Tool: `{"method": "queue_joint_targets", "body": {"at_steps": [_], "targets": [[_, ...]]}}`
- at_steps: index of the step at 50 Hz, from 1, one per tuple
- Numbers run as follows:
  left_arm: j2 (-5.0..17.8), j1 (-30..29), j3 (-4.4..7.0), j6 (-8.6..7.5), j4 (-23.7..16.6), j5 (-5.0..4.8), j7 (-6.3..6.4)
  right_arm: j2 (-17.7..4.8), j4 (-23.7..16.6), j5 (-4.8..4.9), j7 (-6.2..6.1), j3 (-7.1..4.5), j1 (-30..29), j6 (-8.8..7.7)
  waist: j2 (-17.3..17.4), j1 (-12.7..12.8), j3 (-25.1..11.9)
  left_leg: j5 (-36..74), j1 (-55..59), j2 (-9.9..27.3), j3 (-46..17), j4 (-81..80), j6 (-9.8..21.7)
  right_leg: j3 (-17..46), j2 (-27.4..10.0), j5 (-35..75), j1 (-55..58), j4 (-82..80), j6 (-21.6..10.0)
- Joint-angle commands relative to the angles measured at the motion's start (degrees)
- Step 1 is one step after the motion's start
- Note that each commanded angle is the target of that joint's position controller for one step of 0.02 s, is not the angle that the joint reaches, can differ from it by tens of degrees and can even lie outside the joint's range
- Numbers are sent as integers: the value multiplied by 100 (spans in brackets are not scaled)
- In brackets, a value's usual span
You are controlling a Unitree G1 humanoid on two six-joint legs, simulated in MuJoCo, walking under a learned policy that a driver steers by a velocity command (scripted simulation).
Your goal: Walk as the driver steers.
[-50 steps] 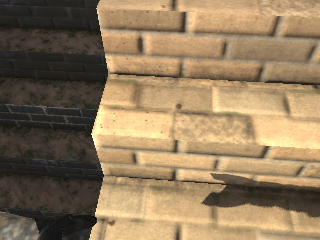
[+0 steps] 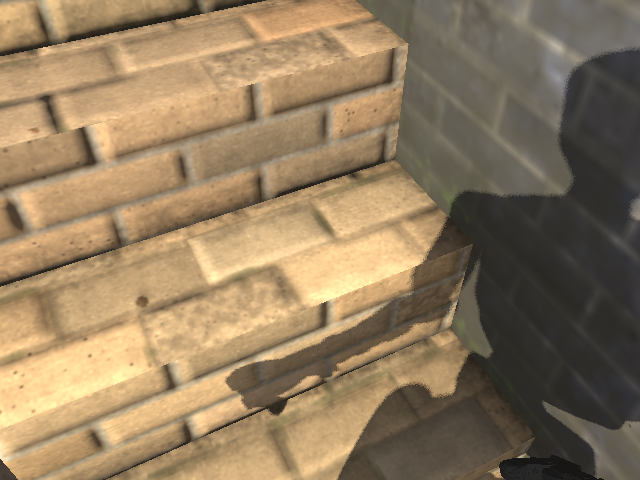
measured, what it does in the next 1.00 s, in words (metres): goes down, backwards, turning left: right foot 0.04 m lower, then left foot 0.22 m higher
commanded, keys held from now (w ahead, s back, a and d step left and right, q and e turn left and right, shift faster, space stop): w+shift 0.16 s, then w+q+shift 0.78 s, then w+shift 0.04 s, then w+e+shift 0.02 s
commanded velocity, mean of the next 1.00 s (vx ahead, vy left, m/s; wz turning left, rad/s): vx -0.05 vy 0.10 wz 0.57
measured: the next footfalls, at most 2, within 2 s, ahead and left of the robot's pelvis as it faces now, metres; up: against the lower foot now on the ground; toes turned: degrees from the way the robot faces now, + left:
right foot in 0.22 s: +0.02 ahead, -0.15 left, -0.04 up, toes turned -6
left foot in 0.40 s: -0.09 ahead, +0.09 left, +0.19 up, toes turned +7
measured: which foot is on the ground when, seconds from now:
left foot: down 0.00-0.20, up 0.22-0.38, down 0.40-0.48, up 0.50-0.56, down 0.58-1.00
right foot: up 0.00-0.20, down 0.22-0.56, up 0.58-1.00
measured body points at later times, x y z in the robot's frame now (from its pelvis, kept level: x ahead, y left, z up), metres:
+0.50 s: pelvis -0.05 -0.01 -0.06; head -0.04 +0.01 +0.39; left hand +0.05 +0.26 -0.18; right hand +0.18 -0.19 -0.14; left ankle -0.12 +0.10 -0.58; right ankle -0.02 -0.15 -0.79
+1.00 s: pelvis -0.15 -0.01 -0.06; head -0.15 -0.01 +0.39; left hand -0.18 +0.30 -0.14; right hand +0.16 -0.10 -0.11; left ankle -0.18 +0.11 -0.79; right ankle -0.11 -0.17 -0.63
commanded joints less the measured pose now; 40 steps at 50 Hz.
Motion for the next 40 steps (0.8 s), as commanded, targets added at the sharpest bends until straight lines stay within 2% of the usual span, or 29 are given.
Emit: {"method": "queue_joint_targets", "body": {"at_steps": [1,4,7,8,9,10,11,12,13,14,15,16,18,19,20,22,25,28,29,30,31,32,33,34,35,36,37,38,40], "targets": [[-481,1037,-384,-145,354,-28,-273,-397,-306,3,-128,-19,-696,-110,-326,95,304,1878,49,1210,-910,-1300,-111,-167,15,399,-598,637,106],[-475,521,-598,-249,315,81,-288,-808,-122,113,73,-173,-667,-235,0,91,103,3849,53,974,-172,-1330,-128,-975,-409,1300,84,-1641,101],[136,2170,-465,-67,1292,156,-130,-1161,-161,15,435,-130,-1410,-318,-82,832,-1250,6489,-261,1548,-176,-613,374,-1494,-876,2640,3272,-4008,-106],[150,2105,-512,-4,1305,131,-25,-1333,-54,221,539,-156,-1230,-313,644,754,-1082,5909,292,1572,-286,-484,433,-1683,-842,1696,3061,-5038,-231],[524,2055,-389,-43,1654,77,-108,-1172,-181,265,596,-71,-1339,-386,362,683,-712,5086,432,1276,-235,527,317,-1607,-983,3628,3147,-6430,-501],[113,1788,-558,-122,1801,96,-137,-1005,-326,516,642,14,-1183,-425,253,552,-269,3061,925,846,-185,1628,-43,-1763,-1053,5203,3019,-9098,-705],[73,1062,-679,-233,2061,112,-163,-396,-475,604,660,218,-854,-430,-978,-156,468,-2207,237,427,-303,3809,-419,-1668,-1345,6576,2937,-10091,-922],[-293,423,-885,-376,1983,394,-60,-147,-483,527,767,223,-328,-602,-1236,-599,602,-4857,-1436,-250,-1083,6822,-680,-1396,-1597,9211,3619,-9188,-736],[557,979,-619,-551,2016,743,-6,158,-419,536,780,186,372,-652,-1208,-695,32,-6300,-3048,-694,-2039,9131,-939,-524,-2993,12898,4647,-7574,-1489],[420,872,-620,-467,2037,741,-5,-51,-366,683,763,103,889,-630,-169,-883,-648,-5892,-3778,-430,-2561,9382,-777,-363,-3305,11542,5281,-7498,-1664],[366,355,-565,-285,1868,588,-20,-475,-455,740,750,4,721,-647,797,-981,-418,-5372,-4124,-52,-2338,8753,-729,-573,-3096,9153,5257,-7692,-1574],[457,-161,-527,-140,1607,464,8,-562,-557,701,691,56,365,-670,1119,-933,-388,-5159,-4605,355,-2027,8109,-826,-636,-3017,7646,5321,-7914,-1666],[677,-340,-417,29,1332,339,165,-526,-372,615,644,128,379,-463,793,-776,-457,-4882,-4302,529,-1456,8503,-1041,-1084,-3053,7393,4544,-8314,-1948],[1009,-562,-290,-14,1144,206,192,-576,-527,678,555,143,681,-314,185,-983,-601,-4456,-3963,1137,-1701,7516,-1046,-754,-3436,6006,3995,-8464,-2043],[1264,-397,-170,-9,874,294,266,-635,-857,507,293,122,208,-67,509,-682,-555,-5010,-4176,1230,-2161,7989,-1115,-209,-3778,6125,3809,-8547,-2073],[878,-304,-263,73,642,316,380,-681,-1116,384,97,70,53,172,271,-519,-605,-4948,-4423,1290,-2323,7814,-1079,-630,-3514,5560,4030,-8346,-1786],[684,-383,-221,377,406,189,596,-242,-1412,331,120,285,-231,90,-458,-545,-607,-4944,-3849,1355,-1951,5255,-591,-1595,-2931,3997,3908,-8328,-1260],[670,-219,-148,451,454,-212,195,-640,-694,545,403,12,723,-84,242,-566,-281,-2132,-1671,182,-10,438,-346,-2724,-1906,1999,3606,-7444,-701],[640,22,-119,479,522,-227,32,-798,-446,568,486,-112,882,-98,357,-411,-72,-2266,-1270,58,-162,-660,-253,-2829,-1803,1419,3550,-6888,-620],[155,98,-201,393,89,-94,80,-1976,-808,134,465,-334,490,-256,2279,-140,54,-3152,-1052,1554,-4071,-581,1066,-2655,-835,787,1188,-5121,-155],[171,-927,-250,92,-108,-218,118,-1818,-1091,24,418,-371,917,-350,2473,-838,-337,-3301,-962,1722,-4606,-1011,998,-1738,-661,76,893,-3136,-306],[183,-1240,-236,-13,-46,-396,50,-1174,-961,124,406,-146,1028,-369,1479,-875,-296,-3040,-899,949,-2792,-832,281,-1256,-755,296,840,-2389,-589],[-110,-833,-322,-32,43,-317,-22,-881,-785,353,435,-176,927,-326,690,-412,-248,-1803,-717,229,-882,-705,-436,-1320,-1077,232,1313,-2310,-905],[-190,-1027,-350,-81,-74,-88,-58,-1206,-922,534,276,-311,1019,-153,-260,-353,-278,-1202,-321,437,-1541,-647,-433,-1105,-803,426,921,-1952,-704],[-307,-1188,-415,-65,-314,-7,-52,-1501,-1034,497,171,-371,929,-113,-401,-200,-354,525,168,865,-2456,-86,-189,-1057,-480,295,218,-905,-443],[-310,-1159,-497,-136,-657,91,-91,-1965,-1145,563,81,-507,1189,-116,228,-3,-700,2539,1107,1480,-3650,90,496,-859,-1,110,-534,88,44],[-20,-531,-449,-189,-736,-99,-119,-2087,-1404,512,23,-538,1139,-202,706,92,-1157,1756,1472,1904,-4652,-273,1077,-386,26,172,-535,193,348],[265,-514,-409,-195,-720,-269,-33,-1964,-1555,554,3,-532,955,-264,783,137,-1033,334,1594,1935,-4896,-432,1090,-9,-159,353,-651,-282,468],[550,-992,-387,-85,-821,-229,21,-1633,-1730,492,-35,-449,1015,-347,198,-11,-586,-706,1259,1598,-4679,-434,716,27,-123,714,-497,-736,437]]}}
Keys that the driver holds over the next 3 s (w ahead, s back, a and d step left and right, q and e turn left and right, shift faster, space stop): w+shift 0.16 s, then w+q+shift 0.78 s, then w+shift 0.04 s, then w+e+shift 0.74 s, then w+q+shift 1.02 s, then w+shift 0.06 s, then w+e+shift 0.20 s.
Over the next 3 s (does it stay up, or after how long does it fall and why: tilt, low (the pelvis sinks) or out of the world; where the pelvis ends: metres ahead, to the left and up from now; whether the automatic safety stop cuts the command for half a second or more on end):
stays up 0.21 -0.01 0.22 its command is cut before an obstacle from the start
